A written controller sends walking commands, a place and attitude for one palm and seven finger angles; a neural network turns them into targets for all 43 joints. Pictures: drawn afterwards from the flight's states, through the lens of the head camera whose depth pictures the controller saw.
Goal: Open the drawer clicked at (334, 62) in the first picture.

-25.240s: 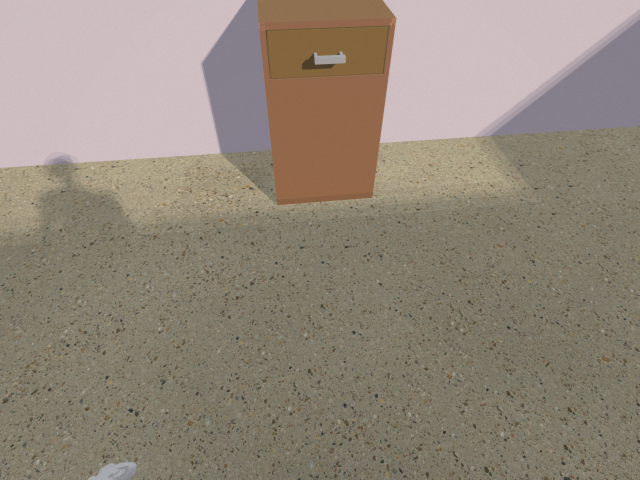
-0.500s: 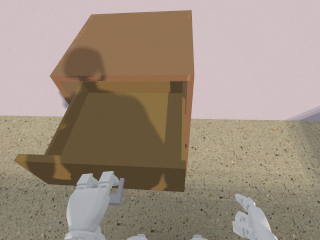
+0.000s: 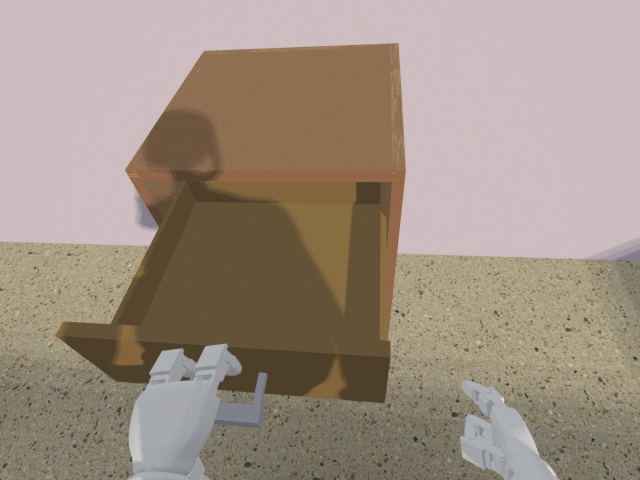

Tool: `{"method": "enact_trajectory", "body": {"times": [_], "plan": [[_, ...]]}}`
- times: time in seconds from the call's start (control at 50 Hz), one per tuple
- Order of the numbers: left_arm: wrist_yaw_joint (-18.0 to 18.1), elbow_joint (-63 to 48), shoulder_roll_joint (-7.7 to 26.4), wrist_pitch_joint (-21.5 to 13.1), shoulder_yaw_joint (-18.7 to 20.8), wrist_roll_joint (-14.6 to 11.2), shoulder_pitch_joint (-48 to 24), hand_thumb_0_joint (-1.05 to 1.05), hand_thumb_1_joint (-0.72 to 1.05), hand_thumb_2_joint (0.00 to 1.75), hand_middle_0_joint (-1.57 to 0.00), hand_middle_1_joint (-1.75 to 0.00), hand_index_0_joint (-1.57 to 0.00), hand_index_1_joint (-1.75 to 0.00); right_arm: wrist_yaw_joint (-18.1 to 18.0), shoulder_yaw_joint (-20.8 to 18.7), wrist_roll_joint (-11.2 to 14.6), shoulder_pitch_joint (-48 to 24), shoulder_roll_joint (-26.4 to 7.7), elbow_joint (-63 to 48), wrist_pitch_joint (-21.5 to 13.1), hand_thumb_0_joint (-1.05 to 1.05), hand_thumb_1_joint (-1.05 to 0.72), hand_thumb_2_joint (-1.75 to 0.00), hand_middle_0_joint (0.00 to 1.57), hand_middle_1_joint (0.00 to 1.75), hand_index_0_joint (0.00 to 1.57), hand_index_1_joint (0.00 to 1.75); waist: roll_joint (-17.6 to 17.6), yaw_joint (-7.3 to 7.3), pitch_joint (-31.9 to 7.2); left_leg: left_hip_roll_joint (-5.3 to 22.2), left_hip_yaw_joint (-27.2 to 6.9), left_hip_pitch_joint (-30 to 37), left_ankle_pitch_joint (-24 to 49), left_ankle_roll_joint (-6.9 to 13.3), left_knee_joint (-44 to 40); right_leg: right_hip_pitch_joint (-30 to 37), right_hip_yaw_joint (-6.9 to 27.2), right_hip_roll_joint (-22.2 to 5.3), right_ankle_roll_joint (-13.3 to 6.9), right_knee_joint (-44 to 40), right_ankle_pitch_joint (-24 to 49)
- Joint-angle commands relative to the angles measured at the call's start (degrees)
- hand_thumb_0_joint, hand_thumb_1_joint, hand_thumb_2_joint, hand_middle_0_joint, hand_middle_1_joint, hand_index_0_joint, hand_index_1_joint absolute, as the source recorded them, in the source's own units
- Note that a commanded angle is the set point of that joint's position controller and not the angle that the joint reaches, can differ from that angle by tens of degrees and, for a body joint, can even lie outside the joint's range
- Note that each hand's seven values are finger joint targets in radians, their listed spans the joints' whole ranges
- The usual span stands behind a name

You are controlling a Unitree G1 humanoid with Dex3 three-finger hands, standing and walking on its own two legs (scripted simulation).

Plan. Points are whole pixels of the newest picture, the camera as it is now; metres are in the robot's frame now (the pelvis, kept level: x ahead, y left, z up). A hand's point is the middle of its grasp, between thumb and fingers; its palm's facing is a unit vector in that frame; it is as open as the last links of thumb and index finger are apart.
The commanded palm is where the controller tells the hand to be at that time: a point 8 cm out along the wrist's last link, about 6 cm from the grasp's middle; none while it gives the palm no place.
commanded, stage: lift the hand off the handle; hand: left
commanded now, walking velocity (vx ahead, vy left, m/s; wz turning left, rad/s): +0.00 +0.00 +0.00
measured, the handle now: (224, 395) +0.23 +0.16 -0.03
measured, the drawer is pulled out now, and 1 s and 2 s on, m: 0.29 0.29 0.29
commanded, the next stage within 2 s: draw the hand back to the body in 1.46 s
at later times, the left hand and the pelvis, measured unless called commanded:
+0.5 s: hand (194, 413) +0.19 +0.17 +0.04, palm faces +0.03 -0.20 -0.98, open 13.4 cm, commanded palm +0.16 +0.17 +0.11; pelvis +0.00 +0.01 +0.01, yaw -1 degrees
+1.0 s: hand (178, 395) +0.19 +0.17 +0.08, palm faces +0.09 -0.22 -0.97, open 13.8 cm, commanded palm +0.16 +0.17 +0.14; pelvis +0.00 +0.01 +0.02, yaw -1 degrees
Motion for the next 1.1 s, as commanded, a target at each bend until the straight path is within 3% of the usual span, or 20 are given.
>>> {"method": "enact_trajectory", "body": {"times": [0.0, 0.02, 0.08, 0.2, 0.32, 0.42, 0.54, 0.6, 0.64, 0.66, 0.68, 0.76, 0.8, 0.86, 0.9, 0.92, 0.96, 0.98, 1.04, 1.08], "plan": [[2.16, -14.18, 6.15, -1.21, 4.21, 0.54, -1.88, 0.0, -0.5, 0.3, -0.3, -1.2, -0.3, -1.2, -0.17, -1.32, 0.0, -6.74, -4.74, -10.34, -3.06, 0.0, -0.9, -0.9, 0.2, 0.3, 0.2, 0.3, -6.69, -0.87, -8.63, -1.23, -1.23, 7.13, 13.69, 1.75, -5.39, 5.83, 4.31, -1.05, 0.34, -10.73, 15.88], [2.1, -13.98, 6.44, -1.32, 4.54, 0.88, -2.85, 0.0, -0.5, 0.3, -0.3, -1.2, -0.3, -1.2, -0.06, -1.31, -0.07, -6.91, -4.66, -10.12, -3.0, 0.0, -0.9, -0.9, 0.2, 0.3, 0.2, 0.3, -7.23, -1.08, -7.27, -1.11, -1.29, 7.19, 13.18, 1.58, -5.46, 4.79, 4.83, -0.99, 0.21, -11.12, 14.88], [2.09, -15.37, 7.24, -1.33, 5.71, 1.09, -2.77, 0.0, -0.5, 0.3, -0.3, -1.2, -0.3, -1.2, 0.01, -1.3, -0.04, -6.85, -4.7, -10.23, -3.07, 0.0, -0.9, -0.9, 0.2, 0.3, 0.2, 0.3, -4.58, -0.56, -8.05, -0.93, -1.26, 8.32, 13.34, 1.48, -5.78, 5.18, 5.16, -0.83, -0.21, -11.19, 14.44], [0.99, -18.54, 5.41, -0.55, 3.54, -0.16, -3.0, 0.0, -0.5, 0.3, -0.3, -1.2, -0.3, -1.2, 0.46, -1.43, 0.14, -6.97, -4.7, -10.51, -3.01, 0.0, -0.9, -0.9, 0.2, 0.3, 0.2, 0.3, -3.79, -0.79, -8.65, -0.55, -1.74, 9.74, 15.9, 1.56, -6.56, 6.31, 4.03, -0.77, -0.14, -10.97, 16.38], [-0.1, -19.85, 6.78, -0.59, 4.23, -0.26, -3.67, 0.0, -0.5, 0.3, -0.3, -1.2, -0.3, -1.2, 0.43, -1.33, 0.07, -7.09, -4.64, -10.58, -3.13, 0.0, -0.9, -0.9, 0.2, 0.3, 0.2, 0.3, -6.28, -0.69, -6.75, -0.32, -2.01, 10.05, 14.91, 1.61, -7.29, 6.07, 4.58, -0.87, -0.09, -12.27, 14.57], [-0.94, -22.4, 6.54, -0.41, 3.81, -0.38, -3.51, 0.0, -0.5, 0.3, -0.3, -1.2, -0.3, -1.2, 0.71, -1.42, 0.21, -7.19, -4.58, -10.84, -3.24, 0.0, -0.9, -0.9, 0.2, 0.3, 0.2, 0.3, -4.14, -0.17, -7.34, -0.11, -1.96, 11.78, 15.64, 1.52, -7.86, 6.79, 5.07, -0.87, -0.5, -12.77, 14.33], [-1.8, -24.31, 8.47, -0.55, 6.28, -1.7, 0.29, 0.0, -0.5, 0.3, -0.3, -1.2, -0.3, -1.2, 0.8, -1.07, 0.53, -7.54, -4.44, -11.07, -3.58, 0.0, -0.9, -0.9, 0.2, 0.3, 0.2, 0.3, -5.36, 0.37, -7.85, -0.25, -2.08, 12.45, 17.63, 1.49, -8.33, 9.63, 5.98, -1.02, -0.45, -13.56, 18.07], [-2.41, -24.07, 7.09, -0.21, 4.54, -1.33, 1.21, 0.0, -0.5, 0.3, -0.3, -1.2, -0.3, -1.2, 1.2, -0.97, 0.5, -7.34, -4.45, -11.0, -3.41, 0.0, -0.9, -0.9, 0.2, 0.3, 0.2, 0.3, -5.58, 0.37, -5.72, -0.09, -1.76, 11.64, 17.02, 1.42, -8.63, 8.88, 5.5, -1.05, -0.26, -13.87, 17.23], [-2.84, -24.15, 8.1, 0.29, 6.03, -1.74, 0.71, 0.0, -0.5, 0.3, -0.3, -1.2, -0.3, -1.2, 1.2, -0.88, 0.9, -8.21, -4.5, -10.91, -3.32, 0.0, -0.9, -0.9, 0.2, 0.3, 0.2, 0.3, -5.88, 0.33, -5.46, 0.0, -2.0, 11.98, 16.44, 1.3, -9.38, 9.8, 6.38, -1.0, -0.38, -14.67, 16.6], [-3.3, -24.92, 7.24, 0.51, 4.52, -1.62, 1.49, 0.0, -0.5, 0.3, -0.3, -1.2, -0.3, -1.2, 1.33, -0.82, 0.86, -7.56, -4.39, -11.09, -3.38, 0.0, -0.9, -0.9, 0.2, 0.3, 0.2, 0.3, -5.23, 0.59, -6.08, -0.04, -1.66, 12.29, 16.49, 1.49, -9.51, 9.96, 5.69, -1.19, -0.09, -14.72, 16.06], [-3.65, -24.3, 7.96, 0.72, 5.29, -2.04, 1.12, 0.0, -0.5, 0.3, -0.3, -1.2, -0.3, -1.2, 1.18, -0.86, 1.24, -8.11, -4.33, -10.88, -3.25, 0.0, -0.9, -0.9, 0.2, 0.3, 0.2, 0.3, -5.57, 0.45, -4.59, 0.09, -1.56, 12.16, 15.87, 1.44, -9.91, 10.04, 5.98, -1.18, -0.09, -15.29, 15.82], [-5.38, -24.82, 8.05, 1.32, 4.93, -2.25, 1.04, 0.0, -0.5, 0.3, -0.3, -1.2, -0.3, -1.2, 1.11, -0.38, 1.38, -8.11, -4.25, -10.85, -3.35, 0.0, -0.9, -0.9, 0.2, 0.3, 0.2, 0.3, -6.86, 0.71, -4.55, 0.01, -1.36, 12.84, 15.5, 1.62, -10.92, 11.28, 5.93, -1.45, 0.37, -16.63, 14.91], [-6.14, -24.76, 9.33, 1.08, 6.36, -2.47, 0.94, 0.0, -0.5, 0.3, -0.3, -1.2, -0.3, -1.2, 0.74, -0.33, 1.51, -8.61, -4.31, -10.71, -3.29, 0.0, -0.9, -0.9, 0.2, 0.3, 0.2, 0.3, -6.67, 1.23, -3.44, 0.05, -1.21, 12.82, 15.0, 1.61, -11.68, 12.02, 6.0, -1.43, 0.41, -17.4, 14.46], [-6.96, -27.67, 8.83, 1.17, 5.17, -2.13, -2.82, 0.0, -0.5, 0.3, -0.3, -1.2, -0.3, -1.2, 0.74, -0.29, 1.27, -8.49, -4.13, -10.63, -3.41, 0.0, -0.9, -0.9, 0.2, 0.3, 0.2, 0.3, -4.18, 0.99, -4.2, 0.12, -1.34, 15.23, 15.66, 1.79, -12.08, 11.41, 6.32, -1.59, 0.07, -18.23, 13.01], [-7.23, -28.23, 9.04, 0.79, 5.54, -2.57, -0.63, 0.0, -0.5, 0.3, -0.3, -1.2, -0.3, -1.2, 0.76, -0.32, 1.14, -8.41, -4.24, -10.74, -3.45, 0.0, -0.9, -0.9, 0.2, 0.3, 0.2, 0.3, -2.94, 1.44, -4.76, 0.22, -1.29, 15.88, 16.59, 1.69, -12.1, 12.54, 6.16, -1.52, -0.11, -18.23, 14.33], [-7.44, -28.19, 9.32, 0.73, 5.92, -2.8, -0.54, 0.0, -0.5, 0.3, -0.3, -1.2, -0.3, -1.2, 0.88, -0.28, 1.26, -8.83, -4.14, -10.81, -3.41, 0.0, -0.9, -0.9, 0.2, 0.3, 0.2, 0.3, -4.3, 1.32, -3.33, 0.5, -1.39, 15.87, 16.79, 1.47, -12.32, 11.94, 6.35, -1.33, -0.18, -18.31, 14.44], [-7.92, -28.83, 9.47, 0.86, 6.43, -3.18, 0.9, 0.0, -0.5, 0.3, -0.3, -1.2, -0.3, -1.2, 0.87, -0.25, 1.42, -8.18, -4.04, -10.88, -3.47, 0.0, -0.9, -0.9, 0.2, 0.3, 0.2, 0.3, -4.94, 1.7, -4.64, 0.27, -1.11, 15.93, 17.41, 1.7, -12.54, 13.66, 6.17, -1.54, 0.11, -18.78, 15.37], [-8.08, -28.41, 10.06, 0.76, 7.1, -3.5, 0.32, 0.0, -0.5, 0.3, -0.3, -1.2, -0.3, -1.2, 0.85, -0.13, 1.64, -9.28, -4.15, -10.72, -3.28, 0.0, -0.9, -0.9, 0.2, 0.3, 0.2, 0.3, -5.89, 1.38, -2.72, 0.39, -1.27, 15.75, 17.05, 1.44, -12.95, 13.36, 6.69, -1.48, 0.05, -19.19, 15.59], [-8.29, -29.0, 11.2, 1.27, 8.87, -4.13, 1.6, 0.0, -0.5, 0.3, -0.3, -1.2, -0.3, -1.2, 0.94, -0.02, 1.92, -10.13, -4.48, -10.97, -3.27, 0.0, -0.9, -0.9, 0.2, 0.3, 0.2, 0.3, -6.07, 1.65, -2.89, 0.47, -1.52, 15.76, 17.39, 1.33, -13.4, 14.9, 7.02, -1.76, 0.08, -19.3, 17.69], [-9.07, -29.22, 9.96, 1.52, 7.09, -3.93, 0.42, 0.0, -0.5, 0.3, -0.3, -1.2, -0.3, -1.2, 1.06, 0.18, 1.98, -10.11, -4.24, -10.72, -3.02, 0.0, -0.9, -0.9, 0.2, 0.3, 0.2, 0.3, -5.62, 1.44, -1.56, 0.47, -1.33, 15.87, 17.63, 1.37, -14.12, 14.46, 6.4, -1.74, 0.25, -19.68, 17.1]]}}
